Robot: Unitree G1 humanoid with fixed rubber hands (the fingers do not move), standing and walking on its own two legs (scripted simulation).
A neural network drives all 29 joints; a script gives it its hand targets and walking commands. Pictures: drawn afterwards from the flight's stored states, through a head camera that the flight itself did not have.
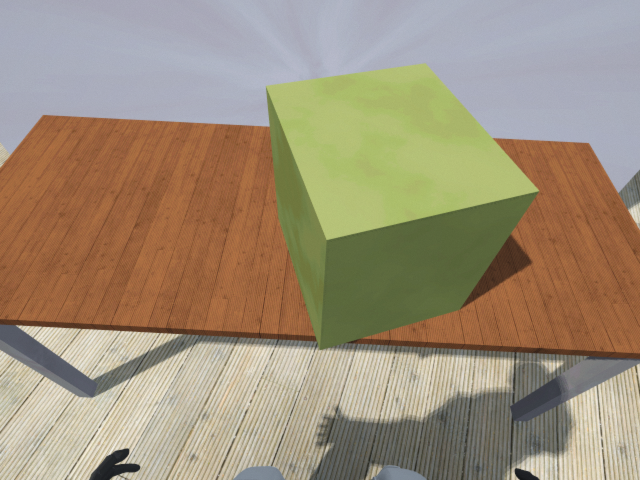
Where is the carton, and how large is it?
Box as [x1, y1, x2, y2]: [266, 63, 538, 349]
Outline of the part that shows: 425,63 266,86 278,218 320,349 459,309 538,192 535,186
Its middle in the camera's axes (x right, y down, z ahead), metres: +0.08 -0.05 +0.62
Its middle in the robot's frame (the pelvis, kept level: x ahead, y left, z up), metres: +0.51 -0.04 +0.00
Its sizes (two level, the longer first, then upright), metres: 0.293 0.258 0.298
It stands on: a table, 0.61 m high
